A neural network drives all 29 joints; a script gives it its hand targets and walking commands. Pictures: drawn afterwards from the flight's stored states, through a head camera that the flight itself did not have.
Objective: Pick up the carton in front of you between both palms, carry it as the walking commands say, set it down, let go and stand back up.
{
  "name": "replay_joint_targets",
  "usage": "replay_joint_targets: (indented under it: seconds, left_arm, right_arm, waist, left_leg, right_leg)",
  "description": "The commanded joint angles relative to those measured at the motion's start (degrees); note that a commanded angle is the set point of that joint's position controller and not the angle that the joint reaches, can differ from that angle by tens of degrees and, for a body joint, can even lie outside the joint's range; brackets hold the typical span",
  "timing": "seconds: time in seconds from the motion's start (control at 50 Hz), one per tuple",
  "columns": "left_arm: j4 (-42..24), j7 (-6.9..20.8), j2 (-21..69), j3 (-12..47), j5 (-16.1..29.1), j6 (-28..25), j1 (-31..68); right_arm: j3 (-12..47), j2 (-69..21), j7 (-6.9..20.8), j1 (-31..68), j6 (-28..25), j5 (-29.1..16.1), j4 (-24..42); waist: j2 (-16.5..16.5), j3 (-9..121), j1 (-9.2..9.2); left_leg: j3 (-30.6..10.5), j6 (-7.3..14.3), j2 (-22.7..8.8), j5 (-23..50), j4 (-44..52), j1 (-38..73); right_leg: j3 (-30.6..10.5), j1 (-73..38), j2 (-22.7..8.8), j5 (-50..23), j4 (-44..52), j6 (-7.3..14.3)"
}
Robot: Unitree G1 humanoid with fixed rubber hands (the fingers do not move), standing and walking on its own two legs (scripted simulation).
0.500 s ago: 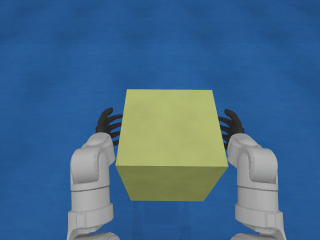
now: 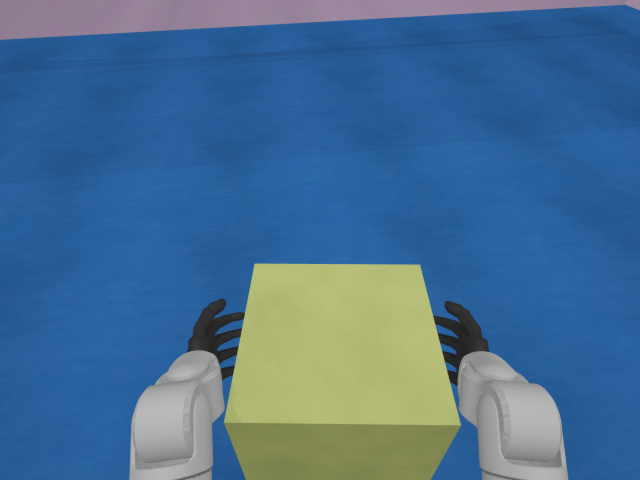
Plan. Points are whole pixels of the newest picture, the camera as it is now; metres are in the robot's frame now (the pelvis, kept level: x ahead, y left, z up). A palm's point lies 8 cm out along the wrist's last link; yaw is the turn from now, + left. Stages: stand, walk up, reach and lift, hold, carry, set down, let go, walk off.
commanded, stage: carry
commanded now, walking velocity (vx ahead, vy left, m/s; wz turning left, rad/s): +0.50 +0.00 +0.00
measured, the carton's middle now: (336, 387) +0.25 +0.00 -0.01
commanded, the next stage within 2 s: none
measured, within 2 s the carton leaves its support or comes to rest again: neither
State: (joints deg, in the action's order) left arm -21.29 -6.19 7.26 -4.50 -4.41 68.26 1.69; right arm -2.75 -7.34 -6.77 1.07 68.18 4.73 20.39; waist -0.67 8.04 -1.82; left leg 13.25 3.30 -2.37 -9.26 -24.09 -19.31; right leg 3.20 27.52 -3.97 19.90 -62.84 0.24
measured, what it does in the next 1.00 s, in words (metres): walks ahead: right foot, then left foot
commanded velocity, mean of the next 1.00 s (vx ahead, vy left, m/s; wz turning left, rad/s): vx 0.37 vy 0.00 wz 0.00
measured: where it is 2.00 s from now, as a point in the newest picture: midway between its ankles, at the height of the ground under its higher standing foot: (312, 337)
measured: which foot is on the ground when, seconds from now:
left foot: down 0.00-0.26, up 0.28-0.64, down 0.66-1.00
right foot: up 0.00-0.22, down 0.24-0.66, up 0.68-1.00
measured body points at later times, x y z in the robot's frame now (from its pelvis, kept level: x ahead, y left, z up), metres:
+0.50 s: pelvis +0.32 -0.03 +0.01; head +0.30 -0.04 +0.46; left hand +0.57 +0.14 +0.10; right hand +0.59 -0.16 +0.09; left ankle +0.36 +0.11 -0.69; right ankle +0.29 -0.13 -0.74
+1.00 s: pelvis +0.64 +0.03 +0.00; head +0.64 +0.03 +0.45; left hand +0.90 +0.18 +0.09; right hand +0.89 -0.13 +0.09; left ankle +0.56 +0.12 -0.74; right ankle +0.74 -0.09 -0.72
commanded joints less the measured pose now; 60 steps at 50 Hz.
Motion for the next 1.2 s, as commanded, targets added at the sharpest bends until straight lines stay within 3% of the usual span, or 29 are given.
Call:
replay_joint_targets:
  seconds: [0.0,0.1,0.16,0.22,0.24,0.26,0.28,0.32,0.34,0.38,0.4,0.46,0.5,0.58,0.62,0.64,0.66,0.68,0.72,0.76,0.8,0.86,0.96,1.0,1.02,1.06,1.08,1.12,1.18]
  left_arm:
    - [-5.0,11.0,53.1,38.5,17.8,-2.2,22.1]
    - [-6.7,10.0,48.7,39.2,17.3,-1.6,19.4]
    - [-10.6,9.6,44.6,38.5,17.7,-0.7,20.5]
    - [-7.9,8.9,38.6,36.6,17.0,1.5,21.6]
    - [-5.9,8.7,37.3,34.4,17.0,2.3,20.9]
    - [-5.3,8.1,36.6,33.3,16.8,2.4,22.8]
    - [-6.3,8.1,39.2,35.6,19.1,2.8,23.0]
    - [-5.8,8.5,42.7,34.5,19.1,2.6,24.4]
    - [-6.8,9.1,45.0,37.1,20.0,2.5,27.0]
    - [-5.7,10.1,49.5,37.8,21.2,2.1,26.7]
    - [-8.4,10.7,49.3,37.9,21.4,1.5,27.7]
    - [-9.7,10.8,49.2,40.0,22.5,1.4,27.9]
    - [-7.3,10.9,48.1,39.6,21.6,1.6,24.7]
    - [-8.0,10.2,46.6,38.5,19.4,1.7,25.6]
    - [-7.9,10.2,45.6,38.3,19.5,1.8,23.7]
    - [-7.2,10.1,45.2,38.5,20.0,2.2,23.9]
    - [-8.0,9.9,44.9,38.3,18.6,2.3,24.1]
    - [-7.6,9.7,45.2,38.9,18.9,2.8,24.9]
    - [-8.4,10.7,49.2,40.8,20.9,1.9,26.8]
    - [-7.6,11.4,52.5,40.7,20.4,0.2,26.6]
    - [-7.2,11.5,54.5,40.8,20.4,-1.1,25.1]
    - [-6.6,10.1,53.4,40.1,16.9,-2.3,20.3]
    - [-12.4,9.4,49.7,40.4,18.0,-1.2,22.3]
    - [-12.8,9.5,47.0,39.5,18.6,-0.2,21.5]
    - [-12.2,9.5,46.6,39.6,18.8,0.7,21.6]
    - [-9.2,9.2,44.8,36.7,17.6,1.5,20.3]
    - [-9.8,9.0,45.5,37.8,18.5,1.6,20.4]
    - [-9.2,9.2,48.5,38.4,19.7,1.9,22.7]
    - [-7.5,10.3,48.8,38.9,18.7,1.9,22.5]
  right_arm:
    - [40.5,-55.2,11.1,27.0,-2.9,-22.0,8.6]
    - [39.1,-48.8,10.8,21.1,-2.3,-19.4,9.4]
    - [39.2,-46.3,9.9,22.4,-0.9,-19.4,10.9]
    - [37.8,-40.9,8.5,25.3,1.3,-18.4,9.6]
    - [37.3,-39.1,7.9,25.3,1.9,-18.1,9.4]
    - [37.0,-38.5,7.2,27.9,3.1,-18.4,10.8]
    - [37.1,-39.3,7.0,28.8,3.2,-19.2,12.0]
    - [36.3,-42.5,7.5,28.8,3.6,-19.0,8.6]
    - [36.6,-45.1,7.9,27.6,3.0,-19.3,7.3]
    - [38.1,-49.5,8.9,28.2,2.2,-19.0,8.7]
    - [38.3,-49.2,8.9,28.5,1.7,-19.1,9.4]
    - [37.1,-50.2,9.0,26.4,0.8,-18.4,9.7]
    - [37.3,-47.7,8.6,23.9,1.1,-16.9,9.2]
    - [37.5,-47.8,9.1,25.9,1.6,-18.0,8.8]
    - [37.8,-47.0,9.3,25.1,1.8,-18.1,8.9]
    - [36.3,-46.1,9.3,23.7,1.6,-18.5,8.1]
    - [34.2,-45.7,9.3,23.8,1.7,-17.9,7.6]
    - [35.4,-45.3,9.7,23.8,1.5,-18.1,5.7]
    - [35.7,-49.7,10.2,24.3,0.5,-18.8,8.3]
    - [37.8,-54.0,11.0,27.0,-0.9,-19.5,7.9]
    - [38.8,-54.5,11.4,27.0,-2.0,-20.1,10.0]
    - [39.2,-53.3,12.0,24.8,-2.4,-20.7,10.6]
    - [39.3,-48.0,11.4,23.6,-1.9,-20.4,15.4]
    - [39.1,-47.0,10.8,23.6,-0.8,-20.2,15.7]
    - [39.2,-44.3,10.5,23.4,0.0,-19.8,15.6]
    - [38.7,-42.3,9.9,25.8,1.9,-20.3,15.9]
    - [38.4,-43.5,10.1,24.2,2.2,-20.8,14.8]
    - [38.5,-45.6,10.2,25.2,2.7,-20.4,13.3]
    - [38.5,-48.7,10.5,25.0,2.4,-18.9,10.0]
  waist:
    - [6.1,10.2,1.22]
    - [10.8,7.1,0.42]
    - [9.2,5.9,0.91]
    - [4.1,2.6,2.07]
    - [-6.6,5.2,2.81]
    - [-22.7,11.0,3.97]
    - [-16.4,12.4,3.67]
    - [-6.5,11.5,3.12]
    - [-0.8,11.4,2.65]
    - [-6.1,8.8,2.22]
    - [-8.1,9.6,2.91]
    - [-2.1,7.7,2.33]
    - [-7.8,7.4,2.36]
    - [-7.5,3.5,2.66]
    - [-8.3,6.7,1.85]
    - [-3.7,9.5,1.15]
    - [10.0,13.4,0.00]
    - [22.9,14.1,0.14]
    - [13.8,14.5,0.17]
    - [2.7,11.8,0.72]
    - [5.0,12.0,1.61]
    - [12.3,9.6,1.53]
    - [13.1,10.1,0.98]
    - [3.7,10.2,1.16]
    - [2.6,10.6,1.56]
    - [-10.6,18.7,2.30]
    - [-9.4,19.1,2.62]
    - [-8.8,16.8,2.27]
    - [-3.5,14.9,1.56]
  left_leg:
    - [-14.6,5.2,-14.5,-4.8,16.4,10.1]
    - [-9.2,3.0,-12.0,-3.0,14.9,14.1]
    - [-6.2,1.0,-12.4,-5.8,12.4,10.1]
    - [-0.7,-1.4,-7.8,-4.3,-3.5,4.9]
    - [0.3,-3.6,-4.9,-4.1,-19.4,-5.8]
    - [-0.3,-5.8,2.0,-16.1,-35.8,-18.2]
    - [-8.0,-4.7,0.6,-21.0,-44.6,-24.7]
    - [-11.9,-2.7,-4.4,-17.6,-47.8,-23.6]
    - [-13.9,-2.1,-6.1,-13.6,-41.6,-21.6]
    - [-11.6,-3.6,-6.5,-7.7,-33.3,-15.5]
    - [-9.6,-3.7,-5.2,-7.9,-29.6,-17.0]
    - [-8.6,-4.3,-5.3,-2.1,-18.7,-16.6]
    - [-5.5,-3.9,-3.3,0.4,-11.7,-12.5]
    - [-0.8,-3.5,-2.2,5.4,-5.3,-9.4]
    - [2.2,-2.6,-0.2,2.9,-0.3,4.0]
    - [0.6,-2.3,-1.0,-1.3,-1.8,14.8]
    - [-17.8,1.2,-11.2,-9.9,5.6,24.2]
    - [-40.6,8.9,-22.2,-10.3,13.2,34.7]
    - [-35.2,10.4,-22.5,3.1,9.8,32.9]
    - [-26.4,6.9,-21.4,6.9,10.7,24.3]
    - [-13.1,4.7,-18.3,12.7,11.4,15.7]
    - [-6.4,3.1,-13.8,17.3,10.8,15.6]
    - [-1.4,0.6,-12.5,29.4,2.2,17.7]
    - [-1.1,-2.9,-9.8,25.3,-3.6,13.3]
    - [0.4,-5.0,-8.8,18.7,-8.8,10.4]
    - [-4.9,-7.0,-3.0,-16.7,-18.9,-4.6]
    - [-6.8,-7.1,-2.7,-23.7,-19.4,-5.7]
    - [-6.9,-6.8,-2.8,-18.9,-7.3,-2.6]
    - [-7.0,-6.9,-5.7,10.8,-0.7,9.4]
  right_leg:
    - [0.7,2.2,-2.9,-4.0,13.3,-0.4]
    - [6.9,0.6,-0.4,-13.3,32.6,-2.0]
    - [7.2,-8.9,-2.8,-17.6,32.4,-1.6]
    - [10.5,-17.4,0.8,-7.4,35.8,-0.6]
    - [-5.1,-27.0,-8.9,0.7,43.1,2.9]
    - [-28.2,-37.1,-19.3,0.8,50.0,10.6]
    - [-32.1,-40.5,-22.0,-6.6,50.1,13.7]
    - [-21.8,-32.6,-19.2,-12.8,47.9,11.1]
    - [-19.0,-29.9,-19.4,-5.3,49.9,8.9]
    - [-7.4,-22.6,-14.5,-7.6,53.0,6.0]
    - [-7.6,-25.8,-15.7,-5.3,54.1,6.9]
    - [-3.4,-26.5,-14.5,-8.5,55.5,7.4]
    - [1.3,-26.9,-12.1,-10.8,54.4,6.5]
    - [5.9,-28.4,-11.0,-16.8,50.3,4.8]
    - [10.4,-24.5,-7.9,-22.2,39.4,1.7]
    - [11.2,-18.8,-6.2,-21.6,29.3,0.6]
    - [12.3,-7.7,-2.7,-15.8,12.7,-2.2]
    - [9.8,9.9,5.4,6.9,-3.4,-3.6]
    - [-1.5,16.2,-0.7,8.8,-11.9,0.2]
    - [-4.3,13.8,-5.0,2.1,-4.3,1.3]
    - [-0.9,2.8,-3.8,-0.9,8.5,0.0]
    - [3.7,-0.3,0.1,-4.8,23.4,-1.7]
    - [7.7,-6.2,2.0,-18.7,32.4,-0.7]
    - [8.0,-17.3,1.5,-28.9,42.0,-0.6]
    - [4.7,-22.4,-2.2,-37.9,45.0,-0.7]
    - [-10.6,-42.1,-17.1,-70.4,34.4,8.8]
    - [-12.0,-40.6,-17.6,-67.0,36.6,12.1]
    - [-6.6,-35.7,-13.5,-61.8,37.6,9.1]
    - [2.9,-24.5,-6.3,-49.5,34.5,1.9]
